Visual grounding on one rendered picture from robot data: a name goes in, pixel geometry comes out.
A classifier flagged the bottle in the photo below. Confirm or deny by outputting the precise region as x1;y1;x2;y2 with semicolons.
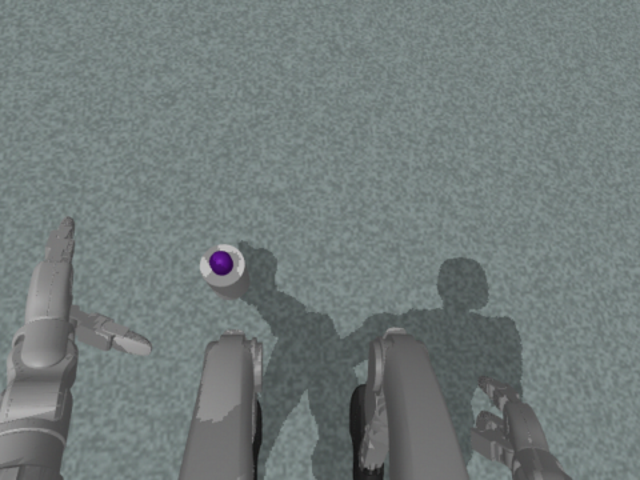
200;244;250;300

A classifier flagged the right robot arm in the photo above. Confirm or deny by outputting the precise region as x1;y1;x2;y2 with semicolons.
512;448;572;480

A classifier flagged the left robot hand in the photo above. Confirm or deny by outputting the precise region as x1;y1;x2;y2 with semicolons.
24;216;152;356

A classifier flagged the right robot foot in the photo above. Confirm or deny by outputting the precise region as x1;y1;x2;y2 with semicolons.
349;384;384;480

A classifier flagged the right robot hand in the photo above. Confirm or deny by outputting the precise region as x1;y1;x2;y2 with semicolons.
470;375;550;472

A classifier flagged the left robot arm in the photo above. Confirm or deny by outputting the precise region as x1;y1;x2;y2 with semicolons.
0;319;79;480

